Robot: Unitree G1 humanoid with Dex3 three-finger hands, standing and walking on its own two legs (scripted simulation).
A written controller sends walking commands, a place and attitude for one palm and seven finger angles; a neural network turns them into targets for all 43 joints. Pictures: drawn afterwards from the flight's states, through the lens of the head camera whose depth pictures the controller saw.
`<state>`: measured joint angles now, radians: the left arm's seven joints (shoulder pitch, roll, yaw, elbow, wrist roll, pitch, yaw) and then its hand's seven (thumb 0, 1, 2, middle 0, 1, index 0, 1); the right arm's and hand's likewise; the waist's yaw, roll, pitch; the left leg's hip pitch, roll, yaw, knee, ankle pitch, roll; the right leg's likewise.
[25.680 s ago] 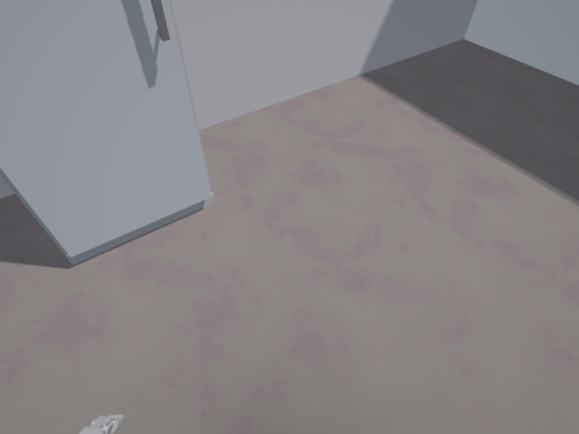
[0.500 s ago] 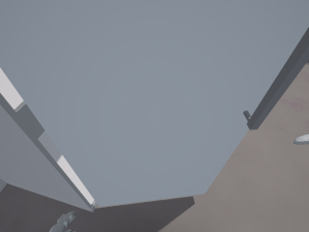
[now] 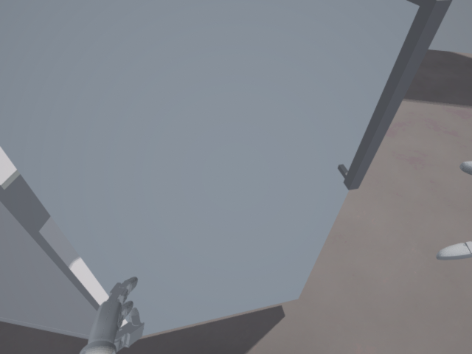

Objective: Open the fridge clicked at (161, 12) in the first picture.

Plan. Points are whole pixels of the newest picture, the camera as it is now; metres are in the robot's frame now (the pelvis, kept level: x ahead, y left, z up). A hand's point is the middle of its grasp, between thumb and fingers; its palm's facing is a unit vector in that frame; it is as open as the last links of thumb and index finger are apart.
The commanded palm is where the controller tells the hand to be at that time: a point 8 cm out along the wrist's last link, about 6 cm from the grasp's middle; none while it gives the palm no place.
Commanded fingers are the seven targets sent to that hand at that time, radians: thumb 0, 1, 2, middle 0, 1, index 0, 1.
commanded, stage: slip the hand off the handle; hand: right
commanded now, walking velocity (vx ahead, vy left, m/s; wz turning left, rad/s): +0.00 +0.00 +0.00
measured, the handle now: (376, 109) +0.44 -0.22 +0.23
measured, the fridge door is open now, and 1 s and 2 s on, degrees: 67 67 67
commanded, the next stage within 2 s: draw the hand back to the body in 0.02 s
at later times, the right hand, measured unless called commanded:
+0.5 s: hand (471, 213) +0.25 -0.29 +0.20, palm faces +0.12 +0.99 -0.08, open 14.6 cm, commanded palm +0.20 -0.33 +0.20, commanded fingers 0.00 0.55 -0.20 0.25 1.15 0.25 1.15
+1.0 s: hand (467, 235) +0.23 -0.28 +0.18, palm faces +0.50 +0.79 -0.34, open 12.2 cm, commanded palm +0.18 -0.31 +0.20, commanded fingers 0.00 -0.32 -0.62 0.22 0.64 0.22 0.64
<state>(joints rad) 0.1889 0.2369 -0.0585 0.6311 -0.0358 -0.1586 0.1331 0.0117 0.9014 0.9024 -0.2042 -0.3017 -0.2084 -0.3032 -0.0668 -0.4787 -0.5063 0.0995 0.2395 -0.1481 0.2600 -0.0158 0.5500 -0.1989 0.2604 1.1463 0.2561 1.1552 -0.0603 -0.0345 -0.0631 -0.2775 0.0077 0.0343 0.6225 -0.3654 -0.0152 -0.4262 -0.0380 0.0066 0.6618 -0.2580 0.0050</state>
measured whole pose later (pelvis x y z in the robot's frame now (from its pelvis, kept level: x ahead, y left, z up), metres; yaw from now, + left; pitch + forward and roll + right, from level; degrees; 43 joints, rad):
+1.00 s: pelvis +0.02 +0.00 +0.01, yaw +1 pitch -3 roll +0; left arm 0.21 0.22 -0.04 0.68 0.00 -0.19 0.10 0.01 0.90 0.90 -0.20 -0.30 -0.21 -0.30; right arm 0.31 -0.36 -0.38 -0.28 0.08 -0.07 -0.11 -0.01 0.02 -0.45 0.24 0.84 0.24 0.85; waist -0.08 -0.05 -0.02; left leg -0.13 0.03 0.02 0.52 -0.34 -0.02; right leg -0.26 -0.02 -0.02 0.55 -0.24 0.00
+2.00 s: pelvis +0.02 +0.00 +0.01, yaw +1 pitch -2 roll +1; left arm 0.17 0.23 -0.02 0.62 0.00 -0.06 0.09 0.01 0.90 0.90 -0.20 -0.30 -0.21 -0.30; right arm 0.43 -0.36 -0.38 -0.39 0.05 -0.13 -0.10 0.01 -0.89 -0.90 0.21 0.30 0.21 0.31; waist -0.04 -0.05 0.02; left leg -0.12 0.00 0.01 0.46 -0.31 -0.02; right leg -0.28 -0.05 -0.02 0.55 -0.24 0.00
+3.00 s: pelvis -0.09 -0.02 +0.00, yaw -1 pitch +0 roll +3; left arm 0.19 0.19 0.00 0.60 0.01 -0.11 0.07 0.01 0.90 0.90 -0.20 -0.30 -0.21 -0.30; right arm 0.52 -0.44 -0.47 -0.55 0.04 -0.27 -0.14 0.01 -0.89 -0.90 0.22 0.30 0.21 0.31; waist -0.02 0.01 0.06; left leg -0.34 -0.04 -0.04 0.61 -0.28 -0.02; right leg -0.56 -0.02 0.01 0.72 -0.29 0.00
